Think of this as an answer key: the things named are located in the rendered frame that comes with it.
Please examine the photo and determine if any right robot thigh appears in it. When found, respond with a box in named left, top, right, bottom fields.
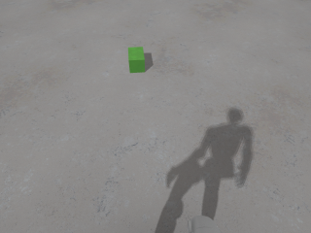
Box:
left=188, top=216, right=222, bottom=233

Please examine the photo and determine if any carton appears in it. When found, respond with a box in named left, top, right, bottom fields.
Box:
left=128, top=47, right=145, bottom=73

